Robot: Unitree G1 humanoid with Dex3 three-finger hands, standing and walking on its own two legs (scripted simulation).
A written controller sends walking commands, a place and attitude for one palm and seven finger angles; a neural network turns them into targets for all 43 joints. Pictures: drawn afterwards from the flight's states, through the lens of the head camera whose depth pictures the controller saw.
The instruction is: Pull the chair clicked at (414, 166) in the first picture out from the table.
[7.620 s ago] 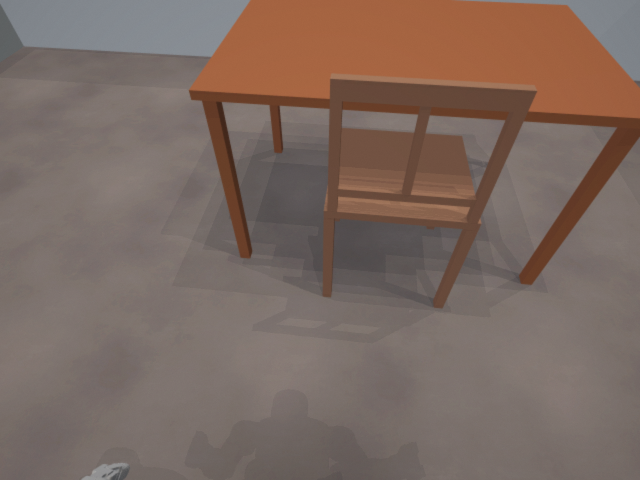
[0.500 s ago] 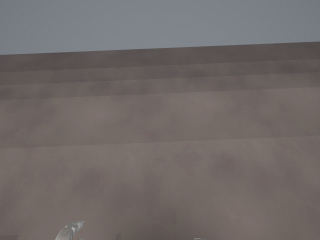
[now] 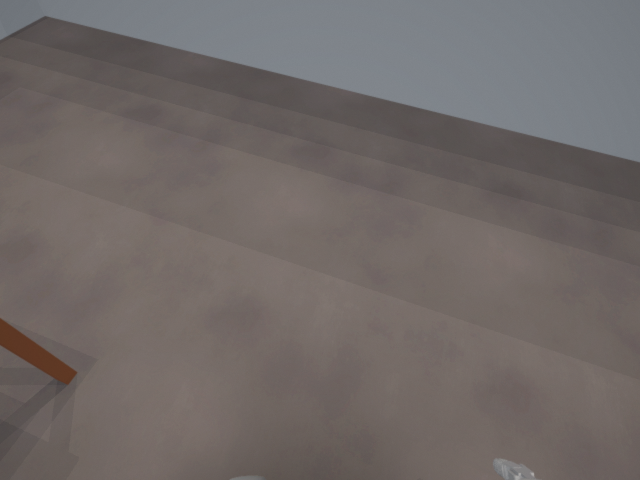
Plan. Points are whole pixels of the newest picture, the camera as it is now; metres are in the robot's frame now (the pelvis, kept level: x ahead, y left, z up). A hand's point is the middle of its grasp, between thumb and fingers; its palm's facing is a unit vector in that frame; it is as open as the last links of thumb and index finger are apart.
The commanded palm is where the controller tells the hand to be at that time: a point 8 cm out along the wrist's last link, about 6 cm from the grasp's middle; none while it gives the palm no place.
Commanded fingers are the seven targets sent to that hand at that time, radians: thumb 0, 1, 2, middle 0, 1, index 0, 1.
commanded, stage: turn to face it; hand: left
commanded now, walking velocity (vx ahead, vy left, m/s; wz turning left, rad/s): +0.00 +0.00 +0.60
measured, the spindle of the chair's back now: out of the picture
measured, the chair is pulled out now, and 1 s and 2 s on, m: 0.00 0.00 0.00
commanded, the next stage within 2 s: none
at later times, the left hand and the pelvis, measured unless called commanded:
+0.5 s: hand out of the picture +0.06 +0.19 -0.13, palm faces +0.28 -0.91 -0.29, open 7.4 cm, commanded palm none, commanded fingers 0.00 0.90 0.90 -0.20 -0.30 -0.20 -0.30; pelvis -0.01 -0.03 +0.01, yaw +17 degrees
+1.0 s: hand out of the picture -0.12 +0.21 -0.16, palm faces +0.60 -0.75 -0.28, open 7.4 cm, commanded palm none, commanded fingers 0.00 0.90 0.90 -0.20 -0.30 -0.20 -0.30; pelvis -0.03 -0.01 +0.01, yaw +35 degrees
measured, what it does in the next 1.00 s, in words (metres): steps on the spot, turning left: right foot, then left foot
